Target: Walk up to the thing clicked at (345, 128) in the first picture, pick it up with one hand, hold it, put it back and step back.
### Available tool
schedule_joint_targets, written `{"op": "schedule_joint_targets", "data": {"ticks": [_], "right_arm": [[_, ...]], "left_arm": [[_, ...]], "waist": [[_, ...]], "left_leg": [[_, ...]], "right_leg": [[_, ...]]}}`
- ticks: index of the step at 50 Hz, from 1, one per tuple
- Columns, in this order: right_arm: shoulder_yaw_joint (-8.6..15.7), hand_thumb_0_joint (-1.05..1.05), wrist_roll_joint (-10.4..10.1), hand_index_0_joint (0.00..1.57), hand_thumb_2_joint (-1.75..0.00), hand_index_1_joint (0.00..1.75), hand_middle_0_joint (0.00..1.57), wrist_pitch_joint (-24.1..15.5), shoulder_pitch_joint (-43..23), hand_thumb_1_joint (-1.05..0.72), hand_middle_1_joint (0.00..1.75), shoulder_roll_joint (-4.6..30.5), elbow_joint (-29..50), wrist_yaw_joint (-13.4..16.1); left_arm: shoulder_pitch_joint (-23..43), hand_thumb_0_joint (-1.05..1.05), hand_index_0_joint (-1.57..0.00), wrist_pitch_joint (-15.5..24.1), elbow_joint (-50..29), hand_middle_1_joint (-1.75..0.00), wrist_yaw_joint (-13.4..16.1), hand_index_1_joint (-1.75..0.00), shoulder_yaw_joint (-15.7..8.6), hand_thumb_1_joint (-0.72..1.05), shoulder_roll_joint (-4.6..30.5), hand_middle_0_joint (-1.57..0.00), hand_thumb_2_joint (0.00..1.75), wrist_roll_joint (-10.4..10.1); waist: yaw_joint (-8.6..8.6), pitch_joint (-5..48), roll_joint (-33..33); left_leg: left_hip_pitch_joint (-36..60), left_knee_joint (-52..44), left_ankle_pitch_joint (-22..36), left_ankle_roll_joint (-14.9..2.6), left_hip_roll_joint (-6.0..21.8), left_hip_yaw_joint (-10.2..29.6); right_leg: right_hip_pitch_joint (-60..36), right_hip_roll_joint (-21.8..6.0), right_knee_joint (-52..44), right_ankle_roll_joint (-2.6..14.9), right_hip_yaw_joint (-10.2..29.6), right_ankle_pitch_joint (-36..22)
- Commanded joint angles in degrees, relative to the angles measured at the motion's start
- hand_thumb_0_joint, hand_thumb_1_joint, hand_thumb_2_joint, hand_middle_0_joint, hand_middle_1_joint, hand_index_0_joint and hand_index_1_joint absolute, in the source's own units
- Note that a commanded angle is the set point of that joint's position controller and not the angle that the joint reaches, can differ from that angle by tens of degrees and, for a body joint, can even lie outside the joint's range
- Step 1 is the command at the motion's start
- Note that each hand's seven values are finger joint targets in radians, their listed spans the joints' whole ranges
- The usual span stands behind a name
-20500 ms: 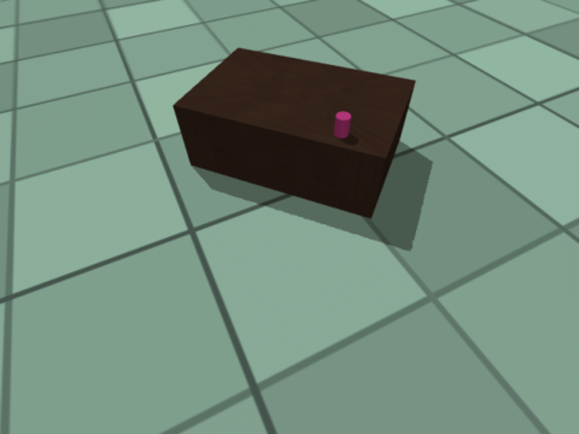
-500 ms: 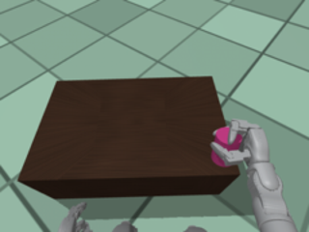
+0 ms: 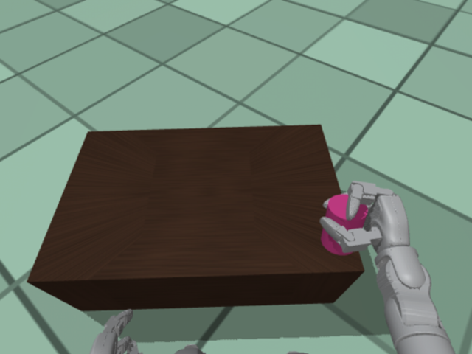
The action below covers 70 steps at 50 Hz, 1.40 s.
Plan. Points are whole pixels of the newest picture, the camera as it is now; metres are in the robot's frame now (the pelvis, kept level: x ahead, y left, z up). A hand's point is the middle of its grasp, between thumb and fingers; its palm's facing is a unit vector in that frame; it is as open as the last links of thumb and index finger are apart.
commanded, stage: hold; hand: right
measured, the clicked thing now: (342, 225) +0.32 -0.17 +0.02
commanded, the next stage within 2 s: crouch in 1.80 s
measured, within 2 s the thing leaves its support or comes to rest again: neither
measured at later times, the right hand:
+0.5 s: hand (342, 218) +0.31 -0.16 +0.06, palm faces +0.02 +1.00 -0.01, open 5.3 cm
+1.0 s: hand (342, 215) +0.32 -0.16 +0.06, palm faces +0.01 +1.00 +0.00, open 5.4 cm
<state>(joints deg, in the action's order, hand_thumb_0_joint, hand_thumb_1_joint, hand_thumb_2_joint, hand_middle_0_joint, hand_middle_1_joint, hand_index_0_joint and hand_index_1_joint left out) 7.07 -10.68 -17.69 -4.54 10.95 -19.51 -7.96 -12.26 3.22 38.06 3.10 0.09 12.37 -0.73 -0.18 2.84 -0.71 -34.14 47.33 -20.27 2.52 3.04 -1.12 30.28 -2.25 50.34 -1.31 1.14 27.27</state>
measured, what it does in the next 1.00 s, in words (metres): stands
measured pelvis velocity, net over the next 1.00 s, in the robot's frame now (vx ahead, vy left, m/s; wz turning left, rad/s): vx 0.00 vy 0.00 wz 0.00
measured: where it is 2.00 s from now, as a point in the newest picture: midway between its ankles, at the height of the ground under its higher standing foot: outside the picture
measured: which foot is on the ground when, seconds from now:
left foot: down 0.00-1.00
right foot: down 0.00-1.00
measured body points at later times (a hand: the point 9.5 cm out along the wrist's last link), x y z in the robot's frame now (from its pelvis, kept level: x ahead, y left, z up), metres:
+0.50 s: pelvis -0.01 +0.00 +0.00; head +0.04 +0.00 +0.45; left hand +0.14 +0.24 -0.10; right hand +0.30 -0.21 +0.06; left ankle +0.04 +0.15 -0.70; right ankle -0.02 -0.13 -0.70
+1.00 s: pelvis +0.00 +0.00 +0.00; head +0.04 +0.00 +0.45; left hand +0.14 +0.24 -0.10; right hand +0.31 -0.21 +0.06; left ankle +0.04 +0.15 -0.70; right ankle -0.02 -0.13 -0.70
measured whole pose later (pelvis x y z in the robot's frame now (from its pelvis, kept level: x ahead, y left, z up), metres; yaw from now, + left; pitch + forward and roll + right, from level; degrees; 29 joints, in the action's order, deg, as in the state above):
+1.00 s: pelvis +0.00 +0.00 +0.00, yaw +0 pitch +6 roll +1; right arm 6.6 -10.4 -19.0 -5.4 10.4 -21.8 -7.7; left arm -12.0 4.0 38.6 3.2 0.3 12.4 -0.4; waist -0.4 2.4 -0.5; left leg -32.4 45.3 -19.2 2.5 3.0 -1.0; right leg 28.4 -2.2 48.2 -1.3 1.0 26.1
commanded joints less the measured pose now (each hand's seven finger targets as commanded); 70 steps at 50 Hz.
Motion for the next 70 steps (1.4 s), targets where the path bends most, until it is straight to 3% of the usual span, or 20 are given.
{"op": "schedule_joint_targets", "data": {"ticks": [1,3,7,8,10,12,22,30,32,33,42,45,49,51,54,56,60,65,69,70], "right_arm": [[3.7,0.00,-1.5,1.36,-1.27,1.39,1.35,-4.7,-17.4,-0.48,1.39,8.0,16.8,0.4],[3.0,0.00,-1.5,1.36,-1.27,1.39,1.35,-4.0,-14.4,-0.48,1.39,6.2,13.1,0.3],[2.7,0.00,-1.4,1.36,-1.27,1.39,1.35,-4.5,-17.3,-0.44,1.39,6.8,15.5,0.2],[1.8,0.00,-1.1,1.35,-1.27,1.39,1.35,-4.1,-15.0,-0.45,1.39,5.3,10.1,0.2],[3.3,0.00,-1.3,1.35,-1.26,1.38,1.34,-5.1,-20.5,-0.44,1.38,7.6,16.7,0.3],[3.2,0.00,-1.1,1.35,-1.27,1.39,1.35,-4.6,-14.7,-0.45,1.39,6.4,11.8,0.5],[3.3,0.00,-1.3,1.36,-1.28,1.39,1.35,-5.9,-18.8,-0.45,1.39,7.7,16.5,1.1],[3.9,0.00,-1.4,1.38,-1.30,1.42,1.37,-5.1,-15.4,-0.43,1.42,7.3,10.7,1.0],[2.5,0.00,-1.6,1.36,-1.28,1.40,1.35,-5.7,-19.4,-0.43,1.40,7.1,16.2,0.5],[2.1,0.00,-1.2,1.37,-1.29,1.41,1.36,-5.0,-16.7,-0.44,1.41,6.3,10.4,0.6],[2.5,0.00,-1.4,1.37,-1.29,1.41,1.35,-5.5,-17.3,-0.42,1.41,6.1,10.2,0.4],[2.5,0.00,-1.2,1.37,-1.29,1.41,1.35,-6.2,-17.7,-0.42,1.41,6.9,13.8,0.4],[2.5,0.00,-1.3,1.36,-1.30,1.42,1.35,-5.7,-17.1,-0.38,1.42,5.6,10.8,0.5],[4.0,0.00,-0.9,1.38,-1.31,1.43,1.36,-6.3,-18.6,-0.39,1.43,7.8,12.0,0.8],[1.2,0.00,-1.1,1.37,-1.30,1.42,1.36,-6.4,-18.3,-0.40,1.42,5.3,12.0,0.3],[2.5,0.00,-0.9,1.37,-1.31,1.43,1.36,-6.5,-20.4,-0.40,1.43,7.2,13.7,0.3],[1.9,0.00,-1.4,1.37,-1.30,1.43,1.35,-5.6,-18.1,-0.38,1.43,5.2,7.6,0.0],[3.1,0.00,-1.2,1.37,-1.30,1.42,1.35,-6.9,-19.4,-0.40,1.42,7.2,13.2,0.2],[1.7,0.00,-1.2,1.37,-1.30,1.42,1.35,-6.3,-18.4,-0.39,1.42,5.1,9.6,0.4],[2.7,0.00,-1.0,1.37,-1.31,1.43,1.35,-6.4,-18.3,-0.37,1.43,6.3,12.4,0.7]], "left_arm": [[2.7,0.00,-0.20,2.7,-7.8,-0.30,0.7,-0.30,-2.9,0.89,7.8,-0.20,0.91,-0.4],[2.8,0.00,-0.20,2.8,-7.5,-0.31,0.6,-0.31,-2.5,0.89,7.1,-0.20,0.91,-0.3],[2.1,0.00,-0.20,2.9,-7.3,-0.31,0.5,-0.30,-2.7,0.89,7.5,-0.20,0.91,-0.3],[2.2,0.00,-0.20,2.7,-6.9,-0.31,0.5,-0.30,-2.5,0.89,7.2,-0.20,0.90,-0.2],[2.0,0.00,-0.20,3.0,-6.9,-0.31,0.6,-0.30,-2.8,0.90,7.5,-0.20,0.91,-0.2],[2.6,0.00,-0.20,2.9,-7.2,-0.31,0.6,-0.30,-2.2,0.89,6.7,-0.20,0.91,-0.2],[3.4,0.00,-0.19,3.2,-7.4,-0.30,0.8,-0.30,-2.2,0.89,7.2,-0.19,0.91,-0.2],[3.2,0.00,-0.19,3.4,-6.8,-0.30,1.1,-0.30,-2.3,0.88,7.4,-0.19,0.91,-0.3],[2.5,0.00,-0.19,3.5,-7.0,-0.30,1.1,-0.30,-2.6,0.88,7.5,-0.19,0.91,-0.1],[3.0,0.00,-0.19,3.4,-6.7,-0.30,1.2,-0.30,-2.2,0.88,7.2,-0.19,0.91,-0.2],[3.3,0.00,-0.20,3.5,-6.9,-0.30,0.6,-0.30,-2.3,0.88,7.3,-0.20,0.91,-0.1],[2.6,0.00,-0.20,3.4,-7.1,-0.30,0.7,-0.30,-2.4,0.89,7.3,-0.20,0.91,-0.1],[2.7,0.00,-0.20,3.4,-6.5,-0.30,0.7,-0.30,-2.3,0.89,7.1,-0.20,0.91,0.1],[2.0,0.00,-0.20,3.2,-6.2,-0.30,0.7,-0.30,-2.7,0.88,7.5,-0.20,0.91,0.1],[2.3,0.00,-0.20,3.1,-6.7,-0.30,0.5,-0.30,-2.5,0.89,7.5,-0.20,0.91,0.0],[1.6,0.00,-0.19,3.0,-6.7,-0.30,0.7,-0.30,-2.9,0.88,7.9,-0.20,0.91,-0.1],[2.1,0.00,-0.20,3.1,-6.5,-0.30,0.4,-0.30,-2.6,0.88,7.6,-0.20,0.91,-0.2],[2.7,0.00,-0.20,3.2,-7.3,-0.30,0.2,-0.30,-2.4,0.89,7.2,-0.20,0.91,0.0],[2.7,0.00,-0.20,3.4,-6.5,-0.30,0.5,-0.30,-2.3,0.89,7.2,-0.19,0.91,-0.1],[2.3,0.00,-0.19,3.4,-6.4,-0.30,0.5,-0.30,-2.5,0.89,7.3,-0.20,0.91,0.0]], "waist": [[0.02,16.8,-0.8],[-0.26,13.5,0.9],[-0.37,15.8,-1.0],[-1.03,13.0,0.6],[-0.55,17.2,-1.4],[-0.12,14.8,1.2],[-0.30,16.4,-0.4],[-0.48,14.7,1.3],[-0.84,17.7,-0.6],[-1.03,14.5,0.9],[-0.60,13.1,0.0],[-0.46,18.1,-0.9],[-1.00,14.2,0.6],[-0.35,16.5,-0.8],[-0.74,16.3,-0.3],[-0.74,18.8,-0.9],[-1.15,13.3,0.8],[0.39,17.9,0.0],[-1.19,15.3,0.8],[-0.42,17.0,0.1]], "left_leg": [[13.2,-5.9,13.0,-2.41,-2.5,-1.9],[12.1,-6.3,12.0,-2.37,-2.5,-2.1],[12.2,-5.9,12.8,-2.61,-2.4,-1.8],[11.4,-6.0,12.8,-2.50,-2.5,-2.0],[12.0,-5.8,12.4,-2.59,-2.5,-1.9],[13.3,-6.8,12.0,-2.36,-2.3,-1.7],[13.4,-7.0,11.0,-2.33,-2.4,-1.5],[13.8,-7.3,12.8,-2.20,-2.5,-1.8],[14.5,-7.1,14.2,-2.30,-2.3,-1.7],[14.2,-7.4,13.8,-2.25,-2.4,-1.9],[12.9,-7.1,12.2,-2.48,-2.6,-2.2],[15.1,-6.5,16.1,-2.43,-2.3,-1.6],[13.0,-6.5,15.7,-2.18,-2.4,-1.8],[13.9,-6.3,15.5,-2.51,-2.3,-1.7],[13.9,-5.8,16.0,-2.60,-2.6,-2.2],[14.3,-5.8,17.2,-2.63,-2.5,-1.9],[11.7,-6.5,13.9,-2.53,-2.6,-2.1],[15.2,-7.0,13.6,-2.39,-2.2,-1.5],[13.2,-7.2,13.6,-2.19,-2.2,-1.3],[13.9,-6.9,14.3,-2.36,-2.3,-1.4]], "right_leg": [[-3.8,1.6,-8.8,0.99,-1.0,-16.5],[-2.1,1.5,-9.2,1.15,-1.0,-15.3],[-3.5,1.5,-9.3,0.94,-1.0,-16.5],[-2.5,1.5,-9.0,1.05,-1.0,-16.3],[-4.4,1.4,-9.4,0.88,-0.7,-16.1],[-3.2,1.7,-9.1,1.28,-1.2,-14.9],[-3.7,1.7,-9.7,1.29,-1.1,-13.5],[-3.9,1.6,-9.9,1.27,-1.1,-15.7],[-5.5,1.7,-9.9,1.14,-1.1,-17.0],[-4.2,1.7,-10.1,1.14,-1.2,-16.6],[-3.2,1.5,-10.8,0.94,-0.8,-15.6],[-6.1,1.7,-9.5,0.86,-1.2,-19.4],[-3.7,1.6,-9.4,1.12,-1.1,-18.7],[-4.6,1.5,-9.6,0.89,-1.0,-19.1],[-5.1,1.2,-9.8,0.49,-0.5,-20.7],[-6.4,1.3,-9.6,0.46,-0.6,-22.0],[-3.1,1.3,-10.0,0.92,-0.7,-17.8],[-4.4,1.9,-9.8,1.14,-1.3,-16.5],[-3.9,1.9,-9.5,1.40,-1.5,-15.7],[-4.8,1.8,-9.6,1.15,-1.3,-16.9]]}}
